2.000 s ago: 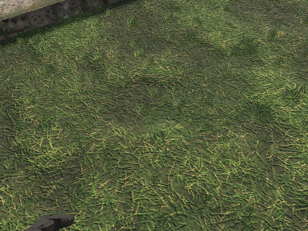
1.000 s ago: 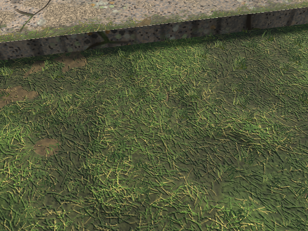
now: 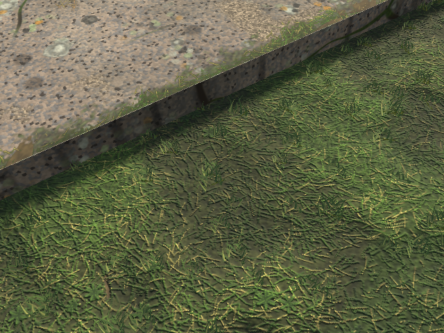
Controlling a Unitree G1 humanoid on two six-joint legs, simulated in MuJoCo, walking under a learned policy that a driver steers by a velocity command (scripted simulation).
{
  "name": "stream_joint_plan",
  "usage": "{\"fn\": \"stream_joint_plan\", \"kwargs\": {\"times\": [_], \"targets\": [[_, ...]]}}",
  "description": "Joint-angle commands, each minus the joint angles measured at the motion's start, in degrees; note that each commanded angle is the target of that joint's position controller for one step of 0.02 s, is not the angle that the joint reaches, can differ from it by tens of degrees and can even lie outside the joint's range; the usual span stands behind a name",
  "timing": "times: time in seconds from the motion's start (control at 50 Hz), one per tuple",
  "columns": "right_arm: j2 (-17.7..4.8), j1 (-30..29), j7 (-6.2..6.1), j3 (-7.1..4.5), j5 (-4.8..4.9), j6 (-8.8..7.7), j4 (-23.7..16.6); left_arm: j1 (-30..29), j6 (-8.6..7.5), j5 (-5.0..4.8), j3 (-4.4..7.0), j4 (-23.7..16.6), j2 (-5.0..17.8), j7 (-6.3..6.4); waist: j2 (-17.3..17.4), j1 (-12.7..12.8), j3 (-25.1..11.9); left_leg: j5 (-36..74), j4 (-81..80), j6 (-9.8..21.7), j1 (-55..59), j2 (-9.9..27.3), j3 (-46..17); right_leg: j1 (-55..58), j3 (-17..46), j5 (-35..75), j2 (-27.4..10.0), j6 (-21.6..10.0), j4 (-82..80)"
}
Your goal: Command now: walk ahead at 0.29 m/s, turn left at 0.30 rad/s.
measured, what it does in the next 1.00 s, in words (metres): walks ahead, turning left: left foot, then right foot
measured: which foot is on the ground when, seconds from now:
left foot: up 0.00-0.22, down 0.24-0.68, up 0.70-1.00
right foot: down 0.00-0.26, up 0.28-0.66, down 0.68-1.00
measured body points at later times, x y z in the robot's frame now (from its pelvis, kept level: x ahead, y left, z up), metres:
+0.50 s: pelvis +0.16 +0.02 -0.01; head +0.21 +0.05 +0.44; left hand +0.26 +0.33 -0.12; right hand +0.38 -0.22 -0.10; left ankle +0.22 +0.12 -0.75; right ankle +0.23 -0.14 -0.69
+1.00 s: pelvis +0.21 -0.02 +0.00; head +0.24 -0.01 +0.44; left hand +0.15 +0.29 -0.10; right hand +0.50 -0.15 -0.10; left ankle +0.13 +0.10 -0.70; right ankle +0.27 -0.12 -0.75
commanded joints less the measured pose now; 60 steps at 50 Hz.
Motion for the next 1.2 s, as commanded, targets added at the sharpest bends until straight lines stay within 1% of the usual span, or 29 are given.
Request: {"fn": "stream_joint_plan", "kwargs": {"times": [0.02, 0.08, 0.14, 0.22, 0.24, 0.26, 0.28, 0.3, 0.32, 0.34, 0.38, 0.42, 0.5, 0.6, 0.66, 0.68, 0.7, 0.72, 0.74, 0.78, 0.86, 0.94, 1.04, 1.08, 1.1, 1.12, 1.14, 1.16, 1.2], "targets": [[-1.9, 2.61, 0.13, -0.49, -0.59, 0.01, -2.31, -6.61, -1.0, 0.14, 1.85, -3.86, 7.69, 1.45, -6.49, -2.62, -2.41, 10.5, -9.61, -1.02, 5.16, -0.23, 1.35, -2.83, -0.14, 35.41, -12.89, -5.01, -7.24], [-0.36, -3.16, 1.6, 0.21, -0.88, -0.14, -4.98, -4.06, 0.28, -0.39, 2.2, -2.4, 9.2, 2.66, -5.89, 0.47, -2.66, 16.42, -19.45, -0.52, 5.4, -1.28, 4.11, 1.93, -1.98, 36.34, -14.08, -4.52, -5.81], [-1.72, -4.36, 3.18, -0.28, -0.89, 0.0, -7.09, -3.25, 2.23, -1.17, 2.74, -1.43, 10.39, 3.22, -5.96, 0.84, -3.09, 11.89, -23.05, 1.13, 3.5, -1.95, 5.2, 8.19, -1.79, 38.01, -17.12, -4.83, -1.58], [-5.32, 3.5, 3.93, -2.25, -1.17, 0.02, -7.3, -6.18, 4.43, -2.47, 3.16, -2.5, 10.97, 4.37, -6.28, -4.08, -7.05, 5.2, -28.18, 5.68, 12.93, -7.17, 8.78, 8.76, -2.98, 47.72, -16.16, -1.86, 16.2], [-8.3, 8.79, 2.97, -3.45, -1.59, -0.25, -6.59, -5.27, 4.37, -2.4, 2.83, -2.59, 10.32, 4.36, -2.33, -6.93, -10.38, 19.45, -34.52, 8.14, 22.81, -7.11, 5.58, 4.37, -4.09, 39.83, -12.13, 1.48, 27.91], [-14.27, 9.26, 1.48, -4.67, -1.86, -0.09, -7.52, -1.45, 3.74, 0.4, 1.4, -4.1, 5.85, 3.69, 10.99, -3.6, -15.36, 50.15, -29.97, 14.87, 38.4, 5.33, -11.0, -11.87, -3.73, -1.01, -4.92, 5.64, 45.9], [-15.09, 7.89, 1.44, -4.34, -2.93, -0.07, -9.69, 1.28, 3.2, 0.52, 0.62, -5.09, 5.46, 2.56, 13.49, -1.81, -25.11, 47.44, -34.46, 27.71, 49.28, 16.38, -35.29, -25.9, 6.84, -30.67, 4.87, 8.03, 61.47], [-11.39, 5.29, 1.73, -3.57, -2.21, 0.26, -11.28, -1.72, 2.95, -1.18, 1.63, -4.03, 9.75, 1.69, 3.59, -4.6, -25.34, 37.51, -36.99, 25.45, 46.67, 14.09, -30.03, -27.8, 14.29, -26.81, 0.42, 7.03, 63.45], [-9.07, 1.81, 1.52, -2.94, -1.27, 0.48, -11.84, -5.46, 3.14, -2.11, 1.69, -5.32, 9.82, 1.61, 0.78, -3.66, -18.58, 29.25, -38.0, 22.37, 40.35, 11.45, -24.01, -29.73, 13.43, -22.32, -1.39, 6.45, 60.91], [-7.1, -0.5, 1.26, -2.41, -0.29, 0.97, -11.87, -6.53, 3.67, -1.49, 1.74, -4.68, 9.07, 2.15, -3.71, -2.19, -12.69, 22.75, -39.52, 19.21, 33.12, 8.59, -19.52, -29.85, 12.66, -19.32, -3.55, 6.73, 55.93], [-6.46, -2.98, 0.49, -2.2, -0.8, 1.95, -12.58, -6.34, 4.85, -0.96, 1.98, -4.73, 8.78, 2.81, -0.18, 0.02, -8.99, 15.78, -41.88, 16.57, 22.57, 4.36, -15.81, -23.64, 11.66, -15.18, -4.27, 7.35, 47.49], [-7.62, -3.24, -0.12, -2.77, -1.64, 2.51, -13.13, -4.83, 4.97, -0.97, 1.52, -4.13, 6.89, 3.08, 2.69, 0.35, -9.53, 17.86, -42.0, 16.34, 20.5, 2.56, -14.12, -20.75, 10.59, -13.88, -2.92, 8.7, 40.66], [-9.02, -2.98, -1.5, -3.51, -1.14, 3.49, -13.63, -6.12, 4.86, -1.09, 1.24, -4.01, 6.51, 3.45, 4.01, -0.94, -12.19, 10.74, -40.96, 15.2, 20.39, 1.68, -15.4, -18.07, 11.57, -8.84, -2.32, 10.17, 31.56], [-8.58, -3.69, -1.51, -3.49, -1.14, 4.73, -14.48, -7.43, 3.69, -1.53, 1.7, -4.75, 7.32, 2.57, 7.25, -2.1, -10.78, 1.3, -39.81, 13.32, 20.6, 1.06, -21.2, -15.16, 11.97, -7.98, -1.23, 8.98, 21.67], [-7.4, -4.55, -1.7, -3.08, -0.27, 5.4, -14.94, -3.02, 2.57, -1.46, 2.52, -3.51, 8.18, 1.79, 6.81, 0.45, -10.28, 1.9, -34.86, 9.93, 18.56, -1.81, -21.65, -5.87, 11.07, 0.02, -2.27, 6.17, 5.51], [-4.8, -2.62, -1.69, -2.34, -0.52, 5.45, -15.11, -1.46, 2.66, -0.41, 3.57, -3.71, 12.32, 2.05, -0.76, -0.37, -10.73, -8.2, -26.19, 6.62, 12.9, -5.93, -16.9, -0.33, 19.93, 0.19, -12.78, 2.41, 0.94], [-3.95, -2.65, -1.5, -2.26, -0.31, 4.92, -17.22, -3.0, 3.38, 1.26, 4.57, -3.51, 17.05, 2.25, -19.2, -2.93, -6.75, -21.8, -14.64, 3.25, 0.98, -15.49, -3.99, -0.84, 34.77, 7.72, -23.44, -6.59, -2.97], [-8.65, -1.48, -1.3, -3.58, -1.44, 4.16, -16.3, -5.24, 3.1, 2.02, 3.84, -5.45, 13.81, 2.36, -17.3, -2.01, -7.12, -23.66, -0.62, 0.94, 0.57, -11.54, -5.28, -3.28, 37.75, 11.17, -27.2, -11.04, -2.81], [-10.52, -0.25, -1.07, -4.51, -0.79, 4.3, -14.65, -8.13, 3.06, 1.34, 2.98, -6.53, 10.73, 2.78, -12.41, -3.01, -6.74, -19.87, 4.78, 0.25, 0.98, -10.59, -5.4, -3.89, 31.35, 12.3, -24.16, -9.35, -1.18], [-8.27, 1.39, -1.47, -4.28, -0.77, 5.49, -12.57, -10.44, 3.27, -0.62, 2.38, -7.03, 8.56, 3.23, -9.56, -3.09, -5.34, -13.7, 10.01, -1.82, -0.85, -9.63, -3.81, -1.92, 21.96, 12.59, -18.36, -5.33, 0.79], [-4.39, -4.0, -1.02, -2.77, 0.26, 5.9, -15.13, -5.98, 4.47, -0.32, 2.45, -6.24, 9.18, 4.1, -11.83, 0.61, -5.06, -9.89, 3.82, -4.27, -2.39, -7.5, 0.79, 3.66, 14.64, 17.84, -16.85, -6.67, 0.7], [-3.04, -6.29, -0.09, -1.85, -0.22, 5.83, -16.92, -5.19, 5.11, -0.65, 3.67, -6.06, 12.16, 3.81, -13.39, 2.12, -7.12, -11.8, -8.02, -4.09, 4.52, -4.71, 3.44, 5.23, 12.01, 19.97, -19.52, -7.64, 1.22], [-3.46, -3.38, 0.64, -2.13, -0.38, 6.18, -16.1, -6.27, 4.99, -2.48, 4.03, -5.11, 13.45, 2.39, -13.52, 0.45, -7.49, -8.18, -25.15, -0.44, 16.22, -6.36, 6.65, 2.67, 10.52, 22.11, -20.22, -6.83, 4.59], [-4.18, 0.41, 0.52, -2.48, -0.65, 6.01, -14.31, -4.89, 4.75, -3.3, 3.18, -3.56, 11.22, 2.14, -10.17, -1.61, -7.98, 5.61, -40.24, 3.0, 27.84, -7.25, 6.15, -2.52, 7.46, 16.99, -17.71, -2.09, 9.87], [-6.96, 1.53, -0.12, -2.88, -0.88, 5.88, -14.52, -2.67, 4.3, -1.22, 1.75, -3.24, 7.33, 1.61, -0.29, -0.41, -11.26, 21.6, -40.55, 5.27, 39.26, 1.16, -4.87, -11.19, 3.47, 3.33, -13.57, 3.23, 18.19], [-9.35, -1.43, -0.64, -2.47, -2.32, 5.53, -15.93, -2.85, 3.71, 0.95, 0.03, -4.92, 3.62, 0.91, 13.81, 1.17, -11.54, 37.05, -37.94, 14.22, 40.93, 14.17, -17.12, -21.75, 1.36, -22.94, -7.82, 8.26, 26.58], [-4.15, -0.36, -0.29, -1.18, -3.77, 4.39, -15.01, -6.81, 4.02, -0.23, 1.15, -4.81, 7.44, 1.46, 8.34, -3.17, -13.22, 31.53, -38.99, 19.42, 34.67, 15.33, -15.91, -19.7, 7.13, -26.59, -8.85, 9.54, 32.34], [-2.22, -2.1, 0.0, -0.31, -4.08, 3.38, -13.56, -6.68, 4.47, -1.57, 1.62, -4.11, 8.79, 1.42, 6.72, -1.82, -10.8, 26.51, -39.9, 17.8, 32.5, 12.01, -11.64, -18.83, 8.52, -24.82, -9.21, 9.62, 34.4], [-2.79, -5.97, 0.02, -0.4, -3.19, 2.2, -12.2, -4.93, 5.58, -1.54, 2.11, -1.75, 9.24, 2.07, 6.94, -0.91, -7.6, 22.49, -40.6, 13.93, 30.18, 8.57, -6.62, -18.8, 9.42, -19.34, -8.94, 10.0, 34.67]]}}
